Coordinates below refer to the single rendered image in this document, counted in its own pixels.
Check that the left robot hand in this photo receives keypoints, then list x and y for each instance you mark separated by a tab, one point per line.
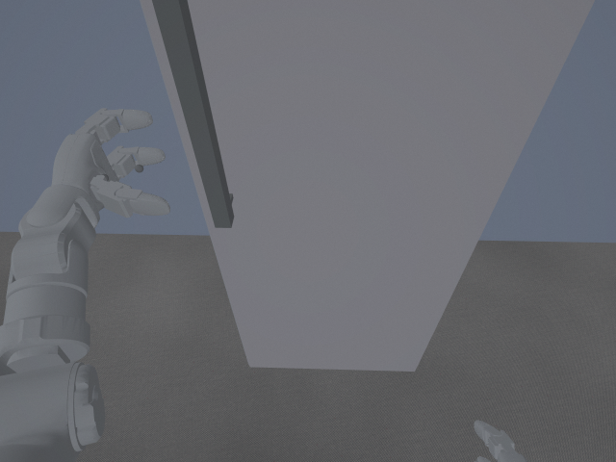
81	161

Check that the handle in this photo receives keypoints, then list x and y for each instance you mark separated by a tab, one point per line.
175	24

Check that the robot left upper arm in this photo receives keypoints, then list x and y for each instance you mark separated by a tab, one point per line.
50	414

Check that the right robot hand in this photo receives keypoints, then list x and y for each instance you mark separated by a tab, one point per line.
499	444

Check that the left robot forearm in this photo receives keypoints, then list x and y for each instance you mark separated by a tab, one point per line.
45	317

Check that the fridge door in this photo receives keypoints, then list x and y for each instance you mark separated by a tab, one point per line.
366	144

